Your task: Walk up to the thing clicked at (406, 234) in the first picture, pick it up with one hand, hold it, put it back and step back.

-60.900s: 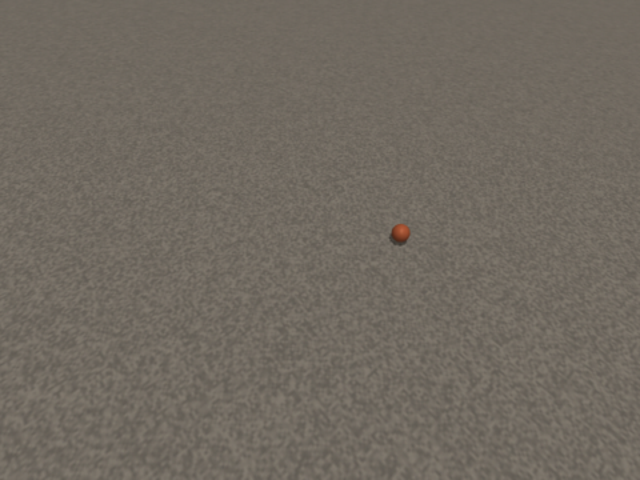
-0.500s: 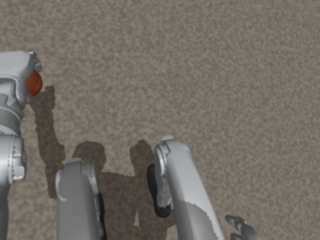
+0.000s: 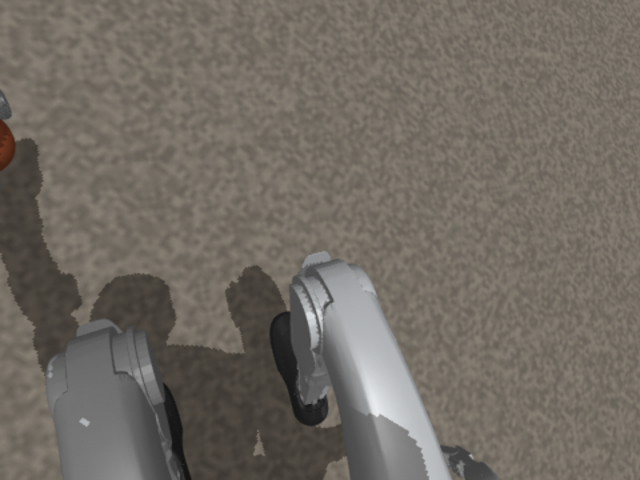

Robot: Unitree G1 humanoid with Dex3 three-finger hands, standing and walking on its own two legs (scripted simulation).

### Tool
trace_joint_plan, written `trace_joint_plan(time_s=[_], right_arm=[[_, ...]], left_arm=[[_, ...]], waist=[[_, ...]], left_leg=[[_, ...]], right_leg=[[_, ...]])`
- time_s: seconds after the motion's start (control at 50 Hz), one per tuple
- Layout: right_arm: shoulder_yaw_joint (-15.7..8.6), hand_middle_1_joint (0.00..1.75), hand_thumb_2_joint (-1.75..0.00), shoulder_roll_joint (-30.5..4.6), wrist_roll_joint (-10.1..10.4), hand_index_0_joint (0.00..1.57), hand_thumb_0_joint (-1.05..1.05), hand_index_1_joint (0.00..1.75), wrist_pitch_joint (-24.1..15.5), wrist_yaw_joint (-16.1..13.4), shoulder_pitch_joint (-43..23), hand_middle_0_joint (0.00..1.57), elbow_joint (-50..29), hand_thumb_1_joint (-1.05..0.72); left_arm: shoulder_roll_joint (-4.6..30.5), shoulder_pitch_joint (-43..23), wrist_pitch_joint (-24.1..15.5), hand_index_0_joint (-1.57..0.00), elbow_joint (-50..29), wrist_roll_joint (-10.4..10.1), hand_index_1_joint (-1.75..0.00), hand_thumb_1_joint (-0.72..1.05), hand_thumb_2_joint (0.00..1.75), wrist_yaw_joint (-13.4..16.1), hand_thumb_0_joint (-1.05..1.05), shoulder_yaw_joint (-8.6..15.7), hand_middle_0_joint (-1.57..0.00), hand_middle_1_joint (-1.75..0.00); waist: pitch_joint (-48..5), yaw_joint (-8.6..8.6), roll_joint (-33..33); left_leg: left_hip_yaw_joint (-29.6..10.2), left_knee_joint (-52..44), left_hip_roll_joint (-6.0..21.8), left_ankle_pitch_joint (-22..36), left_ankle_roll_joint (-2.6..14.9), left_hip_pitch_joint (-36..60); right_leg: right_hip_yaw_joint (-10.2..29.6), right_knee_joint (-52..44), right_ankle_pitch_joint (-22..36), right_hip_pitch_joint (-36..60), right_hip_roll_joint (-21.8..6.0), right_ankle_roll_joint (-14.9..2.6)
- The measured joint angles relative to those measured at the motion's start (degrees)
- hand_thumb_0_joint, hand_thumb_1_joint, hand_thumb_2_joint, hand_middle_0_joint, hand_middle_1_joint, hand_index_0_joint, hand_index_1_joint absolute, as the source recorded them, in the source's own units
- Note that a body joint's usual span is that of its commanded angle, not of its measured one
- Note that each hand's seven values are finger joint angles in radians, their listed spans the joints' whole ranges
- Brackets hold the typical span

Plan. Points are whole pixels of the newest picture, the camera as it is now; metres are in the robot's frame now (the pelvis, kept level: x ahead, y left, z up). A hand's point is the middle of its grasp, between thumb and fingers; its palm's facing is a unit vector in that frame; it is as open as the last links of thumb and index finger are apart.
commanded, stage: crouch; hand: left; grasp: from above
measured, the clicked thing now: out of the picture +0.55 +0.25 -0.19
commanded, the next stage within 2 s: lower in 0.32 s
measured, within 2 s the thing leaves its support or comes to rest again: neither
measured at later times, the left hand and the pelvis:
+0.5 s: hand out of the picture +0.55 +0.24 -0.19, palm faces -0.45 -0.05 -0.89, open 9.8 cm; pelvis +0.00 +0.00 -0.03, yaw -2 degrees
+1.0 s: hand out of the picture +0.56 +0.23 -0.23, palm faces -0.46 -0.05 -0.89, open 9.9 cm; pelvis +0.00 +0.01 -0.04, yaw -4 degrees
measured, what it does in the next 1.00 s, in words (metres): stands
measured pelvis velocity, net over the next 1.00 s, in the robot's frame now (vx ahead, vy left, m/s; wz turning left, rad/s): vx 0.00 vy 0.01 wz -0.07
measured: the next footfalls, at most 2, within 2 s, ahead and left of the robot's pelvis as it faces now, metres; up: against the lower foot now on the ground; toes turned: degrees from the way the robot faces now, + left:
none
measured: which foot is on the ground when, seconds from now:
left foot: down 0.00-1.00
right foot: down 0.00-1.00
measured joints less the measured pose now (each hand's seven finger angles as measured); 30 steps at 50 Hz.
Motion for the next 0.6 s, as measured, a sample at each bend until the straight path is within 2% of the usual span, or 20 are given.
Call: trace_joint_plan(time_s=[0.38,0.6], right_arm=[[3.1,0.30,-0.90,-1.3,0.3,0.20,0.00,0.30,0.8,0.1,-0.6,0.20,-2.2,-0.92],[4.6,0.30,-0.90,-1.7,0.0,0.20,0.00,0.30,1.2,-0.3,-1.3,0.20,-2.8,-0.92]], left_arm=[[3.3,-2.0,0.7,-0.74,-0.8,-0.2,-0.65,-0.03,0.47,-2.5,0.00,-1.6,-0.64,-0.71],[4.3,-3.5,0.9,-0.74,1.2,-0.3,-0.65,-0.04,0.48,-1.9,0.00,-3.1,-0.64,-0.70]], waist=[[2.2,-1.08,-0.8],[2.8,-1.70,-1.7]], left_leg=[[-1.3,4.3,-0.1,0.4,0.37,-3.3],[-1.8,5.7,-0.2,0.8,0.58,-4.5]], right_leg=[[-1.1,2.9,1.0,-2.4,0.3,0.49],[-1.5,3.7,1.4,-3.2,0.4,0.67]])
